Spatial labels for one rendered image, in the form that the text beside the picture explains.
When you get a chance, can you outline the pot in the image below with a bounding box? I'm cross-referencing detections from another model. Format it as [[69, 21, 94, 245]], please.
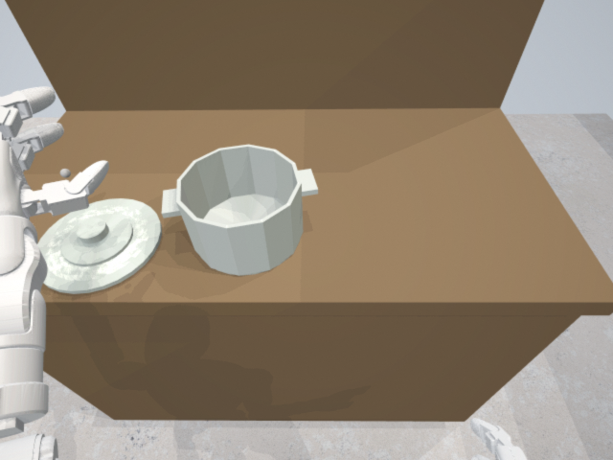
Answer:
[[162, 145, 318, 276]]

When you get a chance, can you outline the left robot forearm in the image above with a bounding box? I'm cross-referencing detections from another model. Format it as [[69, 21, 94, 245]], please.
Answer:
[[0, 215, 49, 439]]

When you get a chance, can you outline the left robot upper arm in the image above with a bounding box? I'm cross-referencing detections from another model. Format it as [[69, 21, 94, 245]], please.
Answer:
[[0, 433, 60, 460]]

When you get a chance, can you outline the table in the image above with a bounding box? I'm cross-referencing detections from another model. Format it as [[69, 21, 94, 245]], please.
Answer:
[[5, 0, 613, 422]]

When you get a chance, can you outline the lid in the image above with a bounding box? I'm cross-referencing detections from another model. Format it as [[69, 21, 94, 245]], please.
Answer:
[[37, 198, 162, 294]]

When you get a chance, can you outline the right robot hand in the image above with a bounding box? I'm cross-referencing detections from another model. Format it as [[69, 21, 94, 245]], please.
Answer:
[[470, 418, 528, 460]]

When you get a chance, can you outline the knob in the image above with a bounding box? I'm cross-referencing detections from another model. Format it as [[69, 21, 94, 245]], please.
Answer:
[[77, 218, 109, 244]]

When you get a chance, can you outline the left robot hand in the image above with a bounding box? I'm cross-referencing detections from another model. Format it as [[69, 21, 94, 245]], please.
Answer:
[[0, 87, 109, 220]]

